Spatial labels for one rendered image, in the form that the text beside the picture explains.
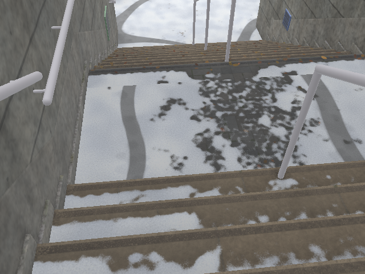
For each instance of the stairs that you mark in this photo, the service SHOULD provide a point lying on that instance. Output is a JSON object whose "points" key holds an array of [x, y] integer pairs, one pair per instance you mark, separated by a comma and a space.
{"points": [[236, 222], [190, 54]]}

